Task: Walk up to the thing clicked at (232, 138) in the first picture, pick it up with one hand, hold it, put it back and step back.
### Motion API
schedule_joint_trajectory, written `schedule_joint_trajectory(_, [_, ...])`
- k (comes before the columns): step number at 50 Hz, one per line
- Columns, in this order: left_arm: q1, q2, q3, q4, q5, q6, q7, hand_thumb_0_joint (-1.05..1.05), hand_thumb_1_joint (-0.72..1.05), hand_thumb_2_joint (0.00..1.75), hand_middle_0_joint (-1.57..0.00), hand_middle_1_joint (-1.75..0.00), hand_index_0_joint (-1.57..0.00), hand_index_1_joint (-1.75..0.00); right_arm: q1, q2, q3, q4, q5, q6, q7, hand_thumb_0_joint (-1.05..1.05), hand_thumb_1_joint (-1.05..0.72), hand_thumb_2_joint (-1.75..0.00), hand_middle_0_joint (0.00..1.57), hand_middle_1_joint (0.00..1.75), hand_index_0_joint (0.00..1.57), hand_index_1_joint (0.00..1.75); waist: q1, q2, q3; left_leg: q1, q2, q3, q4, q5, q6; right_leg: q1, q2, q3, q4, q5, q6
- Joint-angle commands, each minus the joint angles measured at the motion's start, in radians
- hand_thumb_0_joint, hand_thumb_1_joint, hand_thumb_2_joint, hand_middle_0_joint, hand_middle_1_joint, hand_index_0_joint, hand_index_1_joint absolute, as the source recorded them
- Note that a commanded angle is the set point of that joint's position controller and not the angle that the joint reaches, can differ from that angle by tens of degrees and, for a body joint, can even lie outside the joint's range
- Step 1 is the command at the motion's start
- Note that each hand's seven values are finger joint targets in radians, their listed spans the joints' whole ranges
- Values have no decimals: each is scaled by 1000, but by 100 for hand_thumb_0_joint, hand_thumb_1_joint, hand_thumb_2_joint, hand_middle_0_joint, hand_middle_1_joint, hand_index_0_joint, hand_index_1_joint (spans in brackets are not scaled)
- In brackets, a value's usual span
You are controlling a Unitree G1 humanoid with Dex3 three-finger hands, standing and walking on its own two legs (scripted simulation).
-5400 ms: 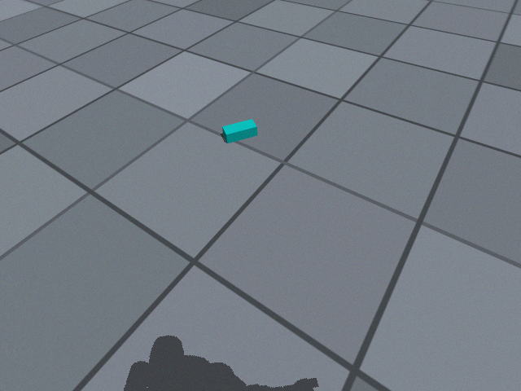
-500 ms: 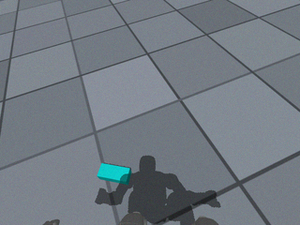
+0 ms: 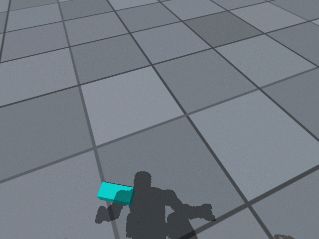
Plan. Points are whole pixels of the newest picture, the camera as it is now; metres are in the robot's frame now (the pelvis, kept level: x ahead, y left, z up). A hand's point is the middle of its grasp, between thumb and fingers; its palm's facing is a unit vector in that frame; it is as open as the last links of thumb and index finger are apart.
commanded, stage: walk up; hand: left
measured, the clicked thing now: (116, 193) +0.45 +0.33 -0.73
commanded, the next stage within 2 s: stand in 0.86 s
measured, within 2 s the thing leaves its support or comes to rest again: neither
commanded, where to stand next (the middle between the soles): +0.05 +0.02 m, yaw -1 degrees
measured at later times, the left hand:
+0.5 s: hand out of the picture +0.10 +0.26 -0.14, palm faces -0.07 -0.92 -0.38, open 7.3 cm
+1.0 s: hand out of the picture +0.12 +0.25 -0.14, palm faces -0.07 -0.93 -0.35, open 7.3 cm
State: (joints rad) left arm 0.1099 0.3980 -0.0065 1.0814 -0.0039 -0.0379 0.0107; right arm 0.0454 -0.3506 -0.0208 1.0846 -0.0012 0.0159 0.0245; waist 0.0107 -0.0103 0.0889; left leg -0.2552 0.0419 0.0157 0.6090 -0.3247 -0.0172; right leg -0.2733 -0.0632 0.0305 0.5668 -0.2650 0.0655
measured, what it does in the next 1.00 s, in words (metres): stands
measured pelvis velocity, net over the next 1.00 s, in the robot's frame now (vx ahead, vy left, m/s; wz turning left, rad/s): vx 0.01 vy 0.00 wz -0.03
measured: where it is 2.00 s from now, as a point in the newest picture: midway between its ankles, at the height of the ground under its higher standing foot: outside the picture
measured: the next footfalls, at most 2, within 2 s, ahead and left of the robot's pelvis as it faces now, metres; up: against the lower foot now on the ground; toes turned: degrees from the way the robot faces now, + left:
none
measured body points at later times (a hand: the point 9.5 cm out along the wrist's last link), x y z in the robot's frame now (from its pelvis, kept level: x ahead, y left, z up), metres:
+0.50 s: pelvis +0.00 +0.00 +0.01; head +0.02 -0.01 +0.46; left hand +0.10 +0.30 -0.11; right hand +0.09 -0.32 -0.12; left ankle +0.00 +0.13 -0.73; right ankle +0.02 -0.17 -0.73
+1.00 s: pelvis +0.01 +0.00 +0.02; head +0.02 +0.00 +0.46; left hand +0.12 +0.30 -0.11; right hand +0.07 -0.31 -0.11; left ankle +0.00 +0.13 -0.73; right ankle +0.02 -0.17 -0.73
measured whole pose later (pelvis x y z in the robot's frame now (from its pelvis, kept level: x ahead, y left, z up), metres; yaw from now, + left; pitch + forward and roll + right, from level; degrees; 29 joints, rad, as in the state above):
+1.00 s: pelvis +0.01 +0.00 +0.02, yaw -2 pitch -3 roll +0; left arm 0.07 0.37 0.01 1.11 0.01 -0.01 0.00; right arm 0.08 -0.34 -0.03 1.13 -0.01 0.01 0.02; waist -0.02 -0.02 0.07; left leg -0.12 0.04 0.05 0.39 -0.23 -0.02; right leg -0.16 -0.06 0.06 0.39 -0.18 0.07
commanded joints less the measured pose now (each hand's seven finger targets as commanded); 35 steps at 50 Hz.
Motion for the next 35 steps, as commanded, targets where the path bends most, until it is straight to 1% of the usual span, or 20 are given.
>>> schedule_joint_trajectory(1, [-35, 220, 41, -29, -1, -21, 24, 0, 90, 90, -20, -30, -20, -30, -52, -247, -56, -50, 6, -16, -19, 0, -90, -90, 20, 30, 20, 30, -10, 44, -173, 99, 85, -73, -140, 288, 73, 65, -43, 28, -70, 297, -86])
schedule_joint_trajectory(3, [-38, 220, 40, -21, 2, -18, 23, 0, 90, 90, -20, -30, -20, -30, -77, -244, -57, -49, 5, -11, -17, 0, -90, -90, 20, 30, 20, 30, -8, 41, -143, 85, 80, -66, -160, 212, 68, 52, -48, 38, -98, 261, -87])
schedule_joint_trajectory(7, [-62, 214, 39, -15, 6, -15, 20, 0, 90, 90, -20, -30, -20, -30, -84, -238, -56, -40, 3, -8, -13, 0, -90, -90, 20, 30, 20, 30, -14, 33, -136, 87, 81, -65, -203, 160, 60, 65, -47, 45, -121, 233, -84])
schedule_joint_trajectory(8, [-62, 216, 39, -18, 6, -15, 20, 0, 90, 90, -20, -30, -20, -30, -86, -243, -55, -38, 1, -9, -12, 0, -90, -90, 20, 30, 20, 30, -12, 33, -152, 100, 88, -63, -211, 182, 62, 77, -48, 41, -119, 249, -80])
schedule_joint_trajectory(10, [-53, 212, 38, -7, 8, -14, 18, 0, 90, 90, -20, -30, -20, -30, -101, -237, -53, -41, 4, -8, -11, 0, -90, -90, 20, 30, 20, 30, -5, 38, -143, 108, 84, -56, -214, 175, 59, 74, -47, 43, -137, 248, -76])
schedule_joint_trajectory(11, [-66, 217, 39, -12, 10, -14, 18, 0, 90, 90, -20, -30, -20, -30, -95, -238, -53, -42, 3, -8, -11, 0, -90, -90, 20, 30, 20, 30, -12, 20, -148, 107, 81, -51, -215, 180, 57, 87, -50, 46, -143, 259, -78])
schedule_joint_trajectory(14, [-63, 217, 41, -9, 12, -13, 17, 0, 90, 90, -20, -30, -20, -30, -97, -242, -56, -40, 3, -7, -10, 0, -90, -90, 20, 30, 20, 30, -10, 16, -154, 137, 76, -37, -215, 193, 52, 86, -58, 53, -160, 281, -80])
schedule_joint_trajectory(15, [-71, 219, 42, -12, 11, -13, 16, 0, 90, 90, -20, -30, -20, -30, -91, -234, -53, -41, 3, -7, -9, 0, -90, -90, 20, 30, 20, 30, -12, 6, -144, 135, 72, -34, -218, 185, 48, 77, -61, 63, -171, 268, -79])
schedule_joint_trajectory(16, [-88, 219, 44, -14, 13, -11, 16, 0, 90, 90, -20, -30, -20, -30, -86, -237, -56, -37, 1, -5, -9, 0, -90, -90, 20, 30, 20, 30, -20, 0, -136, 125, 70, -35, -232, 159, 48, 78, -59, 65, -180, 237, -80])
schedule_joint_trajectory(18, [-79, 213, 44, -13, 13, -10, 14, 0, 90, 90, -20, -30, -20, -30, -82, -236, -55, -35, 2, -5, -7, 0, -90, -90, 20, 30, 20, 30, -14, 11, -127, 133, 73, -39, -243, 132, 46, 69, -58, 65, -192, 194, -80])
schedule_joint_trajectory(19, [-85, 212, 44, -17, 15, -10, 14, 0, 90, 90, -20, -30, -20, -30, -74, -238, -56, -33, -1, -5, -7, 0, -90, -90, 20, 30, 20, 30, -18, 3, -140, 134, 74, -40, -249, 136, 49, 83, -58, 65, -191, 202, -81])
schedule_joint_trajectory(20, [-78, 210, 44, -16, 13, -9, 13, 0, 90, 90, -20, -30, -20, -30, -75, -232, -53, -34, -1, -6, -7, 0, -90, -90, 20, 30, 20, 30, -13, 5, -133, 134, 71, -38, -251, 127, 46, 71, -56, 70, -196, 186, -79])
schedule_joint_trajectory(21, [-84, 210, 46, -20, 15, -8, 13, 0, 90, 90, -20, -30, -20, -30, -68, -238, -56, -33, -4, -7, -7, 0, -90, -90, 20, 30, 20, 30, -18, 5, -142, 134, 75, -37, -257, 134, 47, 86, -55, 62, -196, 192, -80])
schedule_joint_trajectory(22, [-81, 207, 46, -16, 15, -7, 13, 0, 90, 90, -20, -30, -20, -30, -72, -238, -56, -33, -2, -7, -6, 0, -90, -90, 20, 30, 20, 30, -13, 11, -133, 127, 74, -41, -264, 127, 45, 84, -51, 62, -196, 196, -77])
schedule_joint_trajectory(23, [-84, 208, 48, -17, 15, -6, 12, 0, 90, 90, -20, -30, -20, -30, -69, -233, -55, -34, -2, -7, -6, 0, -90, -90, 20, 30, 20, 30, -13, 1, -121, 118, 72, -42, -268, 114, 44, 82, -50, 61, -201, 176, -75])
schedule_joint_trajectory(24, [-80, 207, 48, -17, 17, -6, 13, 0, 90, 90, -20, -30, -20, -30, -66, -235, -56, -32, -3, -7, -6, 0, -90, -90, 20, 30, 20, 30, -13, -1, -127, 129, 75, -38, -267, 118, 47, 84, -52, 63, -207, 174, -78])
schedule_joint_trajectory(26, [-77, 208, 51, -19, 17, -7, 13, 0, 90, 90, -20, -30, -20, -30, -53, -233, -56, -34, -4, -7, -6, 0, -90, -90, 20, 30, 20, 30, -14, -12, -132, 140, 65, -30, -253, 135, 43, 80, -59, 74, -212, 185, -80])
schedule_joint_trajectory(27, [-88, 207, 52, -20, 16, -7, 12, 0, 90, 90, -20, -30, -20, -30, -44, -227, -56, -32, -3, -7, -6, 0, -90, -90, 20, 30, 20, 30, -18, -15, -124, 135, 63, -32, -257, 133, 41, 79, -57, 77, -219, 163, -80])
schedule_joint_trajectory(32, [-85, 199, 54, -26, 17, -5, 13, 0, 90, 90, -20, -30, -20, -30, -29, -231, -60, -29, -6, -5, -6, 0, -90, -90, 20, 30, 20, 30, -19, -4, -118, 136, 65, -34, -258, 128, 42, 72, -51, 74, -224, 136, -82])
schedule_joint_trajectory(35, [-76, 199, 54, -31, 17, -5, 15, 0, 90, 90, -20, -30, -20, -30, -23, -233, -61, -32, -7, -8, -7, 0, -90, -90, 20, 30, 20, 30, -19, -3, -143, 148, 72, -32, -253, 167, 46, 91, -52, 68, -207, 203, -83])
